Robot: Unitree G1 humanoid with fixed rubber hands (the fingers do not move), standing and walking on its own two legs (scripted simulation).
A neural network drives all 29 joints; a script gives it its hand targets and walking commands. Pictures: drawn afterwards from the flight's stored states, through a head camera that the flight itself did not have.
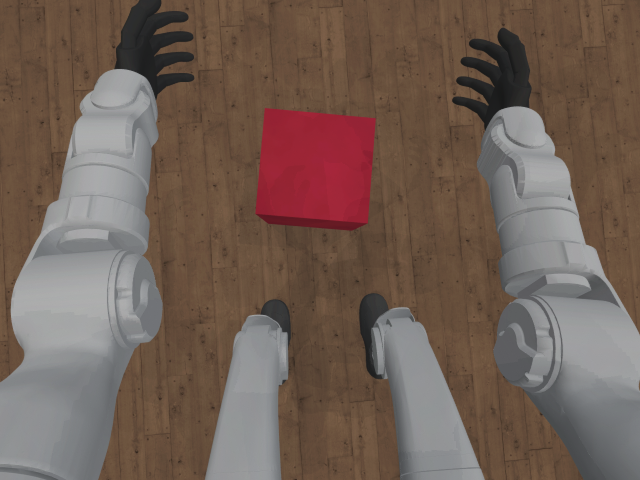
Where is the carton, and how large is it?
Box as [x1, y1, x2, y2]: [255, 108, 375, 230]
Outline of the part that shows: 265,108 255,213 268,223 351,230 367,223 375,118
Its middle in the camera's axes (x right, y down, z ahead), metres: -0.01 -0.13 +0.85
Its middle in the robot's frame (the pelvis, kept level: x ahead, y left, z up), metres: +0.51 +0.00 -0.52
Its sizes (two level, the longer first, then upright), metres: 0.210 0.200 0.250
